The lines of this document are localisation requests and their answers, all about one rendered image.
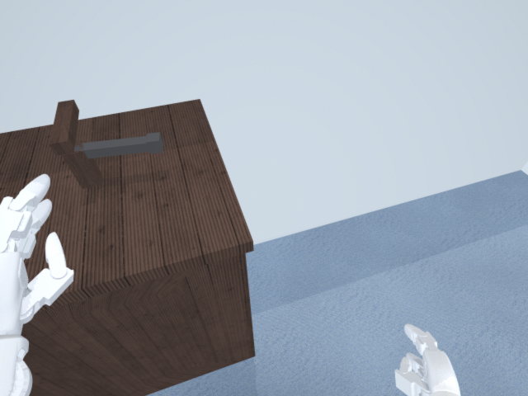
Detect tap lever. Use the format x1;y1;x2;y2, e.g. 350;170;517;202
74;132;163;159

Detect right robot hand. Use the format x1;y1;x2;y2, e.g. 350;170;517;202
395;323;460;396

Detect robot left forearm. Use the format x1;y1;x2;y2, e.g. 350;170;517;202
0;334;32;396

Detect left robot hand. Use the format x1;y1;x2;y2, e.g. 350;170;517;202
0;174;73;336

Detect counter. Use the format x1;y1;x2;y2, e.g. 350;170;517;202
0;99;255;396

